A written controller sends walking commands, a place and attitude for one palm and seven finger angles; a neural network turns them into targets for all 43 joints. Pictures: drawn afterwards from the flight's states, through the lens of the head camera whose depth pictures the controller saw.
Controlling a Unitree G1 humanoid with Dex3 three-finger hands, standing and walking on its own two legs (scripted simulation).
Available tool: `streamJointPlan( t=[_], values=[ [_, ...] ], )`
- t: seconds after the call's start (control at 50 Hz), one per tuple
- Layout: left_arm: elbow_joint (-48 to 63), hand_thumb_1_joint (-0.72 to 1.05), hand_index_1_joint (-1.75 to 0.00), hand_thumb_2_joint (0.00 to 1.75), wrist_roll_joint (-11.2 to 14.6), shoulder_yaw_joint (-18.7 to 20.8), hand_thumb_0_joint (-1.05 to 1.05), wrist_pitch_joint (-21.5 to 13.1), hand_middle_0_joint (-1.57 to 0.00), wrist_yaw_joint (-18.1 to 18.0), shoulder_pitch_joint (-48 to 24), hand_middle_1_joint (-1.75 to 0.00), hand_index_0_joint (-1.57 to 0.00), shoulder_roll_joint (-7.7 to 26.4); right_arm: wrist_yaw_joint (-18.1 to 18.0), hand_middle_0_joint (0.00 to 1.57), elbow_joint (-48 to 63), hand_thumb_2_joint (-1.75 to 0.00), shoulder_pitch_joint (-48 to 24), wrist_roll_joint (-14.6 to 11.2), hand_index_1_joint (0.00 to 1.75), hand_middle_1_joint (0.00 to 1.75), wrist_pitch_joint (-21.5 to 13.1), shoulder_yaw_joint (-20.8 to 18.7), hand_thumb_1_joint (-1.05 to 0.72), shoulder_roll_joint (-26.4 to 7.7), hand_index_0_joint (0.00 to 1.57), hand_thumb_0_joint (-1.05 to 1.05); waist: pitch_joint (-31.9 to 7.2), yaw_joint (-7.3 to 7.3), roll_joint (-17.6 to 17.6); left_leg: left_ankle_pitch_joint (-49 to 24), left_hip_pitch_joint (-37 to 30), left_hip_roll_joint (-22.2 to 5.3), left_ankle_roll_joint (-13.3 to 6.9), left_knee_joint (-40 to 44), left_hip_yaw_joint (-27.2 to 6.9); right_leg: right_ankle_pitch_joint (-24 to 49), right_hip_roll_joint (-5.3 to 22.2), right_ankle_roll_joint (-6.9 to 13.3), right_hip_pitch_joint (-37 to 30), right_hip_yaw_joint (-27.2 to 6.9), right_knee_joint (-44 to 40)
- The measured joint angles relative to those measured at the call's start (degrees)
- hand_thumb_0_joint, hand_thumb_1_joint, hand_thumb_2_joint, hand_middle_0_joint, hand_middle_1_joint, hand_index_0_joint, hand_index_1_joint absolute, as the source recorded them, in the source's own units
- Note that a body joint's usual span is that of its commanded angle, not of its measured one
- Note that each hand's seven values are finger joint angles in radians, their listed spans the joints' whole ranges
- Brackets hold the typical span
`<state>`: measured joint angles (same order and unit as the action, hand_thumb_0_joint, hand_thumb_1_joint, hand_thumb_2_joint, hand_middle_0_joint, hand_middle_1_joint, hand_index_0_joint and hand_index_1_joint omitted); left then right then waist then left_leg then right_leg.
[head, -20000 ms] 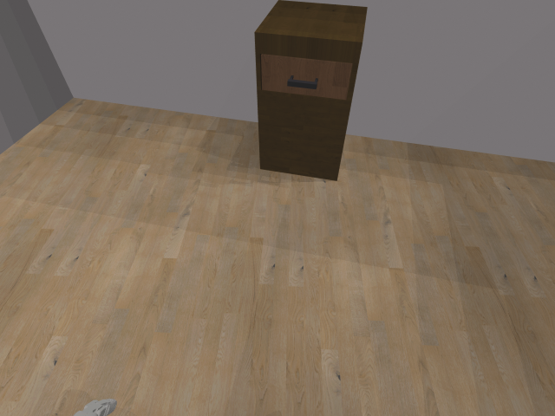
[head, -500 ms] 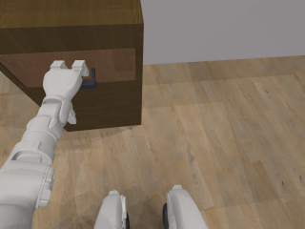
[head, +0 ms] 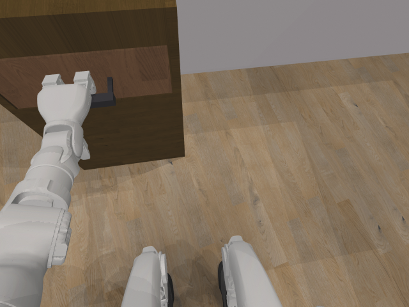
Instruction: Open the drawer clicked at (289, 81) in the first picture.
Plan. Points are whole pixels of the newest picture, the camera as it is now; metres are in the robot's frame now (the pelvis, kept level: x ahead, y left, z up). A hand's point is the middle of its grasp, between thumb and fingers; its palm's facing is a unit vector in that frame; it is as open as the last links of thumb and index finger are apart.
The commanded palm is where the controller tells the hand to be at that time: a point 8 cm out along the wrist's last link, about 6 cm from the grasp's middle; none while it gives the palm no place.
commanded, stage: lower the fingers behind the handle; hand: left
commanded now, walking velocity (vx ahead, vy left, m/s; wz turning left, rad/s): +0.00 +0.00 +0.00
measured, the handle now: (85, 93) +0.58 +0.23 -0.06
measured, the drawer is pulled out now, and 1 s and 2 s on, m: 0.00 0.00 0.00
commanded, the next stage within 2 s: lift the fingers back up to retry in 0.66 s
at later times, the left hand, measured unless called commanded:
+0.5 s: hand (79, 119) +0.50 +0.23 -0.04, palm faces -0.04 +0.06 -1.00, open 14.1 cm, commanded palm +0.48 +0.21 -0.03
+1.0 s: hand (78, 119) +0.50 +0.23 -0.04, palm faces -0.03 +0.00 -1.00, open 14.1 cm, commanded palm +0.48 +0.22 +0.01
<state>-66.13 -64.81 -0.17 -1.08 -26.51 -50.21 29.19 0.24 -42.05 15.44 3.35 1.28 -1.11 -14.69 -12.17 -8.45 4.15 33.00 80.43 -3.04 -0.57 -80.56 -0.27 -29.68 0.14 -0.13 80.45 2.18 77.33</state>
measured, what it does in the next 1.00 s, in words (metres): stands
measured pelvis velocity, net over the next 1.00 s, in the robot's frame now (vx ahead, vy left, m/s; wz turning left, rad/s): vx -0.02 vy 0.00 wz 0.00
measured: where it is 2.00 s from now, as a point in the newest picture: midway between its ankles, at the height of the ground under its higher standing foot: outside the picture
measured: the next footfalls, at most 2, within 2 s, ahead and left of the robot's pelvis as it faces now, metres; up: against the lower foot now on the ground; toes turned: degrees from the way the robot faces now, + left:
none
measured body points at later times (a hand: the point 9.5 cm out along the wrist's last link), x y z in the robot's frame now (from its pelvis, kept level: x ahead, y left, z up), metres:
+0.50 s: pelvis -0.02 +0.00 -0.03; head +0.15 +0.00 +0.38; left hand +0.50 +0.22 +0.01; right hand +0.03 -0.27 -0.17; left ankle +0.03 +0.12 -0.59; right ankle +0.05 -0.13 -0.59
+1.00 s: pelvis -0.02 +0.00 -0.02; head +0.17 +0.00 +0.39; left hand +0.50 +0.23 +0.01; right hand +0.02 -0.26 -0.16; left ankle +0.03 +0.12 -0.59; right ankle +0.05 -0.13 -0.59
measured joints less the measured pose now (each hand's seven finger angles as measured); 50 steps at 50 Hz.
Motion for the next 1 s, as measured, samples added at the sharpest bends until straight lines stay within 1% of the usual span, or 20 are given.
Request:
streamJointPlan(
  t=[0.06,0.12,0.2,0.28,0.34,0.42,0.5,0.6,0.7,0.76,0.82,0.88,1.0],
  values=[
    [1.57,-0.48,-1.20,0.30,-0.39,0.23,0.01,-2.15,-0.31,-0.15,0.27,-1.28,-0.31,0.71,-0.11,0.20,0.19,-0.90,0.45,-0.01,0.30,0.30,-0.05,-0.44,-0.90,-0.68,0.20,0.00,-0.20,0.53,-0.25,0.59,1.52,-0.02,0.04,-1.77,-0.19,-0.59,0.00,0.09,1.49,0.13,1.74],
    [3.11,-0.48,-1.20,0.30,-0.56,0.09,0.00,-3.02,-0.30,-1.40,0.17,-1.30,-0.30,0.77,-0.02,0.20,0.31,-0.90,0.40,-0.07,0.30,0.30,-0.04,-1.00,-0.90,-1.10,0.20,0.00,-0.16,1.17,-0.41,0.94,3.36,0.10,0.04,-3.49,-0.35,-1.01,0.14,0.14,3.28,0.22,3.49],
    [4.17,-0.48,-1.22,0.30,-0.68,-0.35,0.00,-2.25,-0.29,-3.62,-0.59,-1.30,-0.29,0.18,0.33,0.20,0.34,-0.90,-0.44,-0.15,0.30,0.30,0.06,-1.36,-0.90,-1.22,0.20,0.00,-0.03,1.80,-0.46,0.98,5.70,0.34,0.01,-5.29,-0.45,-1.18,0.40,0.14,5.56,0.26,5.38],
    [3.62,-0.48,-1.23,0.30,-0.48,-1.17,0.00,0.22,-0.28,-4.58,-2.17,-1.30,-0.27,-0.48,0.54,0.20,0.45,-0.90,-1.71,-0.40,0.30,0.30,0.07,-0.97,-0.90,-0.88,0.20,0.00,0.25,1.84,-0.41,0.69,7.18,0.53,-0.03,-6.36,-0.47,-1.01,0.60,0.11,7.04,0.23,6.54],
    [2.84,-0.48,-1.24,0.30,-0.30,-1.95,0.00,2.55,-0.27,-3.85,-3.46,-1.29,-0.25,-0.70,0.51,0.20,0.78,-0.90,-2.42,-0.68,0.30,0.30,0.02,-0.41,-0.90,-0.47,0.20,0.00,0.46,1.53,-0.23,0.34,7.70,0.61,-0.04,-6.64,-0.49,-0.69,0.67,0.11,7.53,0.23,6.85],
    [1.64,-0.49,-1.24,0.30,0.17,-2.48,0.01,4.52,-0.27,-1.24,-4.81,-1.28,-0.25,-0.23,0.14,0.20,1.24,-0.90,-2.76,-1.02,0.30,0.30,-0.19,0.48,-0.90,0.02,0.20,0.00,0.72,0.79,0.11,-0.09,7.66,0.58,-0.06,-6.54,-0.45,-0.23,0.62,0.08,7.52,0.19,6.75],
    [1.24,-0.49,-1.22,0.30,0.99,-2.54,0.01,4.43,-0.26,1.85,-5.19,-1.28,-0.25,0.77,-0.38,0.20,1.67,-0.89,-1.91,-1.29,0.30,0.30,-0.54,1.04,-0.90,0.24,0.20,0.00,0.73,0.21,0.29,-0.28,7.32,0.47,-0.10,-6.34,-0.31,0.03,0.51,0.06,7.28,0.04,6.56],
    [2.02,-0.49,-1.21,0.30,0.98,-2.09,0.01,2.02,-0.26,4.03,-4.68,-1.30,-0.26,2.21,-0.88,0.20,1.59,-0.89,-0.09,-1.34,0.30,0.30,-1.06,1.08,-0.90,-0.07,0.20,0.00,0.35,0.05,0.36,-0.08,7.63,0.39,-0.15,-6.73,-0.24,-0.08,0.41,0.03,7.65,-0.05,6.92],
    [4.08,-0.48,-1.19,0.30,0.89,-1.15,0.01,-0.94,-0.26,3.83,-3.73,-1.33,-0.28,3.13,-1.05,0.20,1.23,-0.90,1.12,-1.37,0.30,0.30,-1.18,0.63,-0.90,-0.60,0.20,0.00,0.33,0.47,0.22,0.35,8.59,0.35,-0.27,-7.74,-0.19,-0.43,0.37,-0.07,8.60,-0.14,7.84],
    [5.14,-0.48,-1.19,0.30,0.83,-0.85,0.01,-1.75,-0.26,2.85,-3.29,-1.34,-0.28,3.00,-0.95,0.20,1.04,-0.90,1.34,-1.35,0.30,0.30,-1.10,0.22,-0.90,-0.79,0.20,0.00,0.23,0.84,0.16,0.52,9.27,0.41,-0.34,-8.23,-0.15,-0.57,0.43,-0.15,9.25,-0.20,8.29],
    [5.94,-0.48,-1.19,0.30,0.73,-0.79,0.01,-1.41,-0.26,1.57,-3.01,-1.34,-0.28,2.39,-0.71,0.20,0.92,-0.90,1.03,-1.31,0.30,0.30,-0.83,-0.16,-0.90,-0.79,0.20,0.00,0.38,1.18,0.12,0.56,9.54,0.49,-0.43,-8.38,-0.09,-0.61,0.50,-0.25,9.49,-0.28,8.41],
    [6.69,-0.48,-1.19,0.30,0.79,-0.53,0.00,-0.38,-0.25,0.99,-2.52,-1.33,-0.28,1.68,-0.53,0.20,0.94,-0.90,0.24,-1.31,0.30,0.30,-0.47,-0.34,-0.90,-0.60,0.20,0.00,0.81,1.23,0.23,0.37,9.02,0.54,-0.50,-7.77,-0.05,-0.39,0.52,-0.40,8.91,-0.31,7.72],
    [6.56,-0.48,-1.17,0.30,1.58,-0.08,0.00,1.95,-0.24,2.14,-1.23,-1.26,-0.27,0.33,-0.57,0.20,1.20,-0.89,-0.97,-1.49,0.30,0.30,0.01,-0.09,-0.90,0.29,0.20,0.00,1.70,0.75,0.35,-0.48,5.20,0.44,-0.54,-4.00,0.08,0.56,0.34,-0.50,5.03,-0.34,3.78]
  ],
)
